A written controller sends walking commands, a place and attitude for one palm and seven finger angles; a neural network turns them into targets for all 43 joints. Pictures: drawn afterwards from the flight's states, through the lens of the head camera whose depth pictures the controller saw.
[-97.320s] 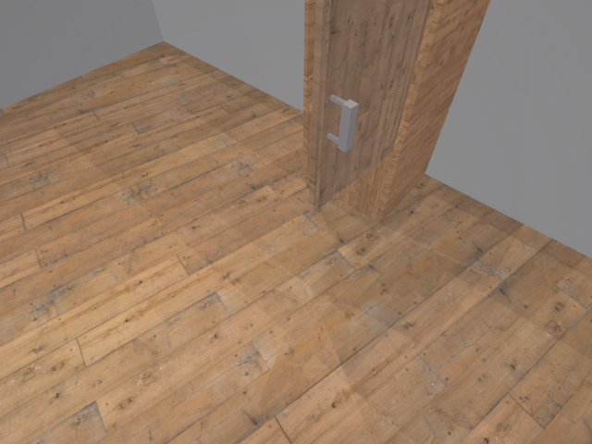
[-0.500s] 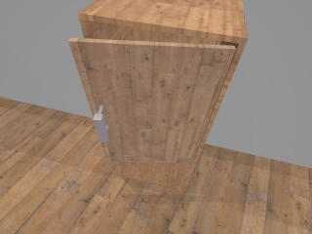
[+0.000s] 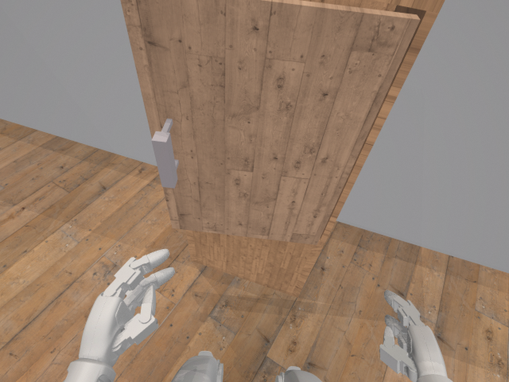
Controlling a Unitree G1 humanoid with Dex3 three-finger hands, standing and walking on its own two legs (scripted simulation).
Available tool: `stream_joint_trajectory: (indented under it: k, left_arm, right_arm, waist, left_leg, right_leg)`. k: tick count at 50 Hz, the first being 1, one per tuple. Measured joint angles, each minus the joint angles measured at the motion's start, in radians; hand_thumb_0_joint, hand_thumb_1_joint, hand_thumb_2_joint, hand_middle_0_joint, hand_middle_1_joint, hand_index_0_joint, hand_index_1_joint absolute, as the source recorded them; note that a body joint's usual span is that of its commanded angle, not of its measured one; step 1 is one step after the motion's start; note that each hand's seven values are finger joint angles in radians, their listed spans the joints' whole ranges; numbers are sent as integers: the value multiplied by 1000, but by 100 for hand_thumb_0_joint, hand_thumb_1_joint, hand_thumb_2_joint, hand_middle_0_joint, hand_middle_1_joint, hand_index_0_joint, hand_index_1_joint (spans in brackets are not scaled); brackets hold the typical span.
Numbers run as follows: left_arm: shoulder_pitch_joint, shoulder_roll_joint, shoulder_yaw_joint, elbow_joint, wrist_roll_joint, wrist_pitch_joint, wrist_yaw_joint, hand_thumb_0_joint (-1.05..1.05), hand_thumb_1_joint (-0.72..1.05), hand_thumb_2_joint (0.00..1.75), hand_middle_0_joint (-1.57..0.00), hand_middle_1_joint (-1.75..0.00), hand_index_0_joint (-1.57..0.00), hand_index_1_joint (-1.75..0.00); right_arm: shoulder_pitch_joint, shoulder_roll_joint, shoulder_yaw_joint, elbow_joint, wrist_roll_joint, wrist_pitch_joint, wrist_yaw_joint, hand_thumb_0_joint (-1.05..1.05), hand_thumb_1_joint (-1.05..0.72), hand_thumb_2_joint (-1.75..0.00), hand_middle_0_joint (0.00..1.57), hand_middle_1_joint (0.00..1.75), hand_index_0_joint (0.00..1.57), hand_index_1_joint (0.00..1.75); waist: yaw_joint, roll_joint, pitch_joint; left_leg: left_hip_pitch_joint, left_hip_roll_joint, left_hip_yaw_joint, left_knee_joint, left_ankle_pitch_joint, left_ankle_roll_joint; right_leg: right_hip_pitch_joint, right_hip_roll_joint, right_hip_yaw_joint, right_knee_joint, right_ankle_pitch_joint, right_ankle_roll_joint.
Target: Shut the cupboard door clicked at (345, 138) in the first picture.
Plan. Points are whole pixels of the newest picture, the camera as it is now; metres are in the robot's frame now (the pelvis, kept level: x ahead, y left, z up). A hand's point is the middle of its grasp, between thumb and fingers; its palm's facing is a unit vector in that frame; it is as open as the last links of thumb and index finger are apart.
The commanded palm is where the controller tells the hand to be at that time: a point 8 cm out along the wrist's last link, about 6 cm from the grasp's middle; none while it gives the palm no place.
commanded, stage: raise the hand and make a fist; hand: left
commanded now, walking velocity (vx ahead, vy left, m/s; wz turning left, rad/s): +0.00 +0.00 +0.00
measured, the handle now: (169, 153) +0.50 +0.20 +0.05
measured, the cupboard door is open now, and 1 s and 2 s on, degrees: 13 13 13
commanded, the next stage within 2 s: bring the fist close to the handle in 1.54 s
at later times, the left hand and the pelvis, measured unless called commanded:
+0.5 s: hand (129, 293) +0.23 +0.20 +0.04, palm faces +0.09 -1.00 -0.03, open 4.0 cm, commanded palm +0.20 +0.24 +0.04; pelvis +0.03 +0.00 -0.01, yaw +0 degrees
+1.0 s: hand (124, 295) +0.23 +0.20 +0.04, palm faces -0.03 -1.00 -0.01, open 3.1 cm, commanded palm +0.21 +0.26 +0.05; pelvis +0.02 +0.02 -0.01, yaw +1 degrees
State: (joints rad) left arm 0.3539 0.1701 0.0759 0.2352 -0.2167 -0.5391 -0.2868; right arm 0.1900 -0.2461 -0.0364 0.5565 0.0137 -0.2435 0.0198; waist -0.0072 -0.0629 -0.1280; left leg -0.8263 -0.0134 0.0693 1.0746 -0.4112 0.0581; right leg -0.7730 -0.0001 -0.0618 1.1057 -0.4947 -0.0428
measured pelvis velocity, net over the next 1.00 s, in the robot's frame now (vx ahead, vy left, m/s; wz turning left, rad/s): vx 0.02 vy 0.02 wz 0.01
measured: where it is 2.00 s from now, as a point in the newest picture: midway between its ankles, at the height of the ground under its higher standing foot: outside the picture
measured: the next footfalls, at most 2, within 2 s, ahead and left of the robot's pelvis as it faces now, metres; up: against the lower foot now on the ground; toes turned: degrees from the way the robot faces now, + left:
none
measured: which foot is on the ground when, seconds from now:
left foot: down 0.00-1.00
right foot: down 0.00-1.00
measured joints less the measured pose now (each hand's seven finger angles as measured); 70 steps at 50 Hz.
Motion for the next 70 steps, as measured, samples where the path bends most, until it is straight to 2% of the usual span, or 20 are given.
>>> stream_joint_trajectory:
  k: [3,5,8,10,12,14,17,19,21,23,26,28,30,35,38,43,51,59,66,70]
  left_arm:
    - [97,33,21,-31,-8,52,21,1,91,90,-43,-55,-44,-55]
    - [164,56,35,-106,-20,52,61,1,91,90,-47,-59,-47,-59]
    - [210,77,47,-246,-53,-20,90,2,91,90,-52,-65,-53,-65]
    - [186,75,40,-313,-71,-67,73,2,91,90,-55,-69,-56,-69]
    - [128,69,24,-339,-76,-72,33,2,91,90,-59,-73,-59,-73]
    - [62,68,8,-321,-69,-13,-17,1,91,90,-62,-77,-63,-77]
    - [1,74,-3,-258,-59,169,-67,1,91,90,-68,-83,-69,-83]
    - [8,72,11,-242,-64,274,-57,1,91,90,-71,-87,-73,-87]
    - [50,64,40,-257,-71,311,-10,1,91,90,-75,-91,-76,-91]
    - [101,56,74,-291,-77,278,41,2,90,90,-79,-95,-80,-95]
    - [151,54,107,-327,-76,163,82,2,91,90,-84,-101,-85,-101]
    - [152,58,108,-326,-77,92,71,2,91,90,-88,-105,-89,-105]
    - [135,59,89,-307,-81,59,39,1,91,90,-91,-109,-92,-109]
    - [94,71,21,-276,-64,120,-24,1,91,90,-101,-119,-102,-119]
    - [100,82,23,-319,-60,149,8,2,91,90,-106,-125,-107,-125]
    - [106,75,68,-365,-68,128,81,2,90,90,-116,-135,-117,-135]
    - [48,81,20,-248,-39,199,20,1,91,90,-126,-146,-127,-146]
    - [32,106,76,-309,-64,137,61,2,90,90,-129,-149,-130,-149]
    - [19,94,52,-217,-66,222,8,1,91,90,-129,-150,-130,-150]
    - [44,95,42,-247,-61,198,26,2,91,90,-129,-150,-130,-150]
  right_arm:
    - [-8,-15,-5,-56,1,13,-9,2,-90,-90,20,30,20,30]
    - [-12,-20,-3,-66,-2,5,-20,2,-90,-90,20,30,20,30]
    - [-25,-19,12,-45,-5,-21,-38,2,-90,-90,20,30,20,30]
    - [-35,-16,29,-26,-6,-35,-48,2,-90,-90,20,30,20,30]
    - [-43,-5,47,-13,-2,-36,-56,2,-90,-90,20,30,20,30]
    - [-41,18,62,-8,9,-22,-62,2,-90,-90,20,30,20,30]
    - [-13,52,72,-20,26,22,-69,2,-90,-90,20,30,20,30]
    - [17,67,71,-29,29,51,-73,2,-90,-90,20,30,20,30]
    - [49,73,61,-32,25,68,-75,2,-90,-90,20,30,20,30]
    - [79,72,45,-27,19,71,-76,2,-90,-90,20,30,20,30]
    - [103,49,27,-12,8,65,-72,2,-90,-90,20,30,20,30]
    - [99,23,22,-4,3,57,-68,2,-90,-90,20,30,20,30]
    - [83,0,18,-2,4,51,-67,2,-90,-90,20,30,20,30]
    - [45,-13,13,-26,13,46,-74,2,-90,-90,20,30,20,30]
    - [35,7,15,-46,12,52,-75,2,-90,-90,20,30,20,30]
    - [37,30,38,-70,8,74,-64,2,-90,-90,20,30,20,30]
    - [48,23,83,-96,10,82,-62,2,-90,-90,20,30,20,30]
    - [77,10,78,-70,2,76,-59,2,-90,-90,20,30,20,30]
    - [97,-7,73,-68,15,80,-61,2,-90,-90,20,30,20,30]
    - [102,-4,67,-69,7,66,-65,2,-90,-90,20,30,20,30]
  waist:
    - [24,1,6]
    - [42,17,5]
    - [65,53,-3]
    - [72,84,-9]
    - [70,109,-15]
    - [62,119,-20]
    - [39,115,-19]
    - [22,107,-17]
    - [13,99,-17]
    - [14,90,-22]
    - [18,85,-31]
    - [19,91,-31]
    - [18,98,-26]
    - [15,94,-14]
    - [15,87,-13]
    - [22,97,-33]
    - [22,99,-21]
    - [13,98,-10]
    - [2,107,-13]
    - [0,95,-6]
  left_leg:
    - [-81,8,-28,88,-34,-10]
    - [-122,12,-51,131,-50,-15]
    - [-171,17,-81,180,-70,-21]
    - [-197,19,-97,204,-79,-23]
    - [-218,20,-102,220,-85,-23]
    - [-228,24,-95,222,-87,-22]
    - [-209,28,-71,193,-86,-20]
    - [-177,29,-55,161,-85,-18]
    - [-142,32,-45,129,-84,-18]
    - [-114,33,-38,103,-84,-17]
    - [-108,28,-43,93,-85,-13]
    - [-128,23,-51,109,-89,-9]
    - [-152,20,-56,130,-94,-4]
    - [-177,21,-49,150,-96,7]
    - [-152,22,-43,135,-92,9]
    - [-103,17,-45,98,-80,14]
    - [-89,11,-52,78,-60,19]
    - [-67,13,-56,65,-54,15]
    - [-59,12,-49,45,-46,17]
    - [-57,16,-47,47,-50,14]
  right_leg:
    - [-64,6,-29,70,-33,-14]
    - [-91,11,-53,95,-48,-21]
    - [-119,18,-83,119,-64,-27]
    - [-134,21,-98,130,-71,-28]
    - [-151,23,-103,140,-75,-26]
    - [-167,26,-96,143,-76,-24]
    - [-163,28,-71,128,-72,-20]
    - [-140,29,-54,103,-67,-15]
    - [-110,34,-41,72,-62,-12]
    - [-85,36,-33,45,-57,-9]
    - [-73,33,-37,29,-57,-6]
    - [-86,29,-46,39,-62,-3]
    - [-105,25,-52,55,-67,0]
    - [-130,24,-46,73,-66,8]
    - [-107,25,-39,56,-58,11]
    - [-54,23,-39,12,-42,18]
    - [-35,18,-46,-11,-23,22]
    - [-11,23,-50,-29,-14,20]
    - [-8,21,-42,-43,-8,21]
    - [-8,25,-39,-39,-12,17]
